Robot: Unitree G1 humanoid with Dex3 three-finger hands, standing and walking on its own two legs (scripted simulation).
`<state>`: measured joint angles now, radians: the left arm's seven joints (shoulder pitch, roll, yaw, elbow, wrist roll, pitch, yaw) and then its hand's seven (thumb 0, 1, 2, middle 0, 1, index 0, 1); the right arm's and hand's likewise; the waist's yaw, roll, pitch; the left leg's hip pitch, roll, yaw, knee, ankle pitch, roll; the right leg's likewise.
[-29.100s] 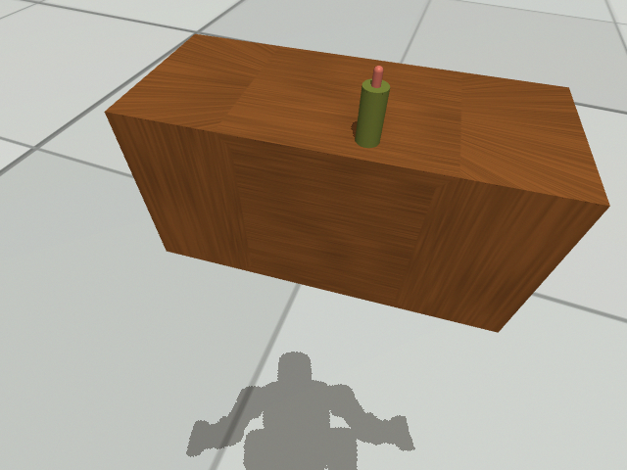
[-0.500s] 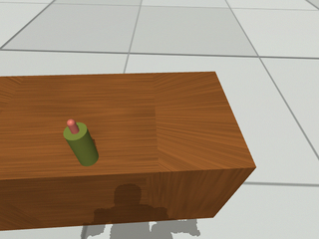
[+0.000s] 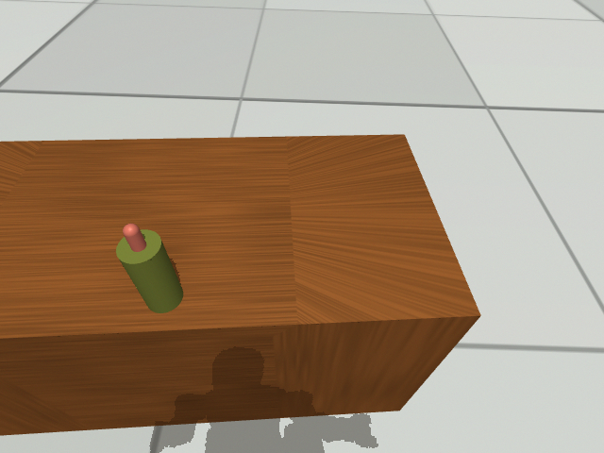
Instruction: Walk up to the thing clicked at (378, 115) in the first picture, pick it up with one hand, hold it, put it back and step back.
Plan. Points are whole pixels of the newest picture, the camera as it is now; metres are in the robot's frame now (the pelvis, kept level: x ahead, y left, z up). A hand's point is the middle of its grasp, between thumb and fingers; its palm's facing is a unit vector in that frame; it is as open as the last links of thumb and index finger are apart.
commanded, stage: step back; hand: left
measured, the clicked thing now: (149, 266) +0.41 +0.24 -0.03
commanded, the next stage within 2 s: none
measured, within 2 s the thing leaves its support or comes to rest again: neither
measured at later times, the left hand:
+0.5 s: hand out of the picture +0.01 +0.24 -0.15, palm faces -0.01 -0.90 -0.44, open 7.4 cm
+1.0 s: hand out of the picture -0.14 +0.31 -0.17, palm faces +0.06 -0.92 -0.39, open 7.4 cm
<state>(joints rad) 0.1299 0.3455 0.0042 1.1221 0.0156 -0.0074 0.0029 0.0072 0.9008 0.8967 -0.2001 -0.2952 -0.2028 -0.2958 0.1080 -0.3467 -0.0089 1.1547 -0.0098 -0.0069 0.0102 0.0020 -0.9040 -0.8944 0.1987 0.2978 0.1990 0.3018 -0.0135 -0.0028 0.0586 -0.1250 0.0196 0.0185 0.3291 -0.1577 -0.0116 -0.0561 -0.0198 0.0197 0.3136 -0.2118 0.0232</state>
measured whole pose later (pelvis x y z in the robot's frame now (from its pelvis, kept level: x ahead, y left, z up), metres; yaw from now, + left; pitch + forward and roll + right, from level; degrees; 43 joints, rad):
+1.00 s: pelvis -0.21 +0.02 -0.01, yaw +2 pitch -1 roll -2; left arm 0.18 0.41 0.10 0.87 0.02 0.06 0.03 0.01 0.90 0.90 -0.20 -0.30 -0.20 -0.30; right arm 0.10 -0.36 -0.04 0.88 -0.03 0.04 0.00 0.00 -0.90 -0.89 0.20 0.30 0.20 0.30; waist 0.02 -0.04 0.17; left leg -0.31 0.01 0.03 0.56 -0.22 0.05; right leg -0.42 0.10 0.15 1.19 -0.47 0.03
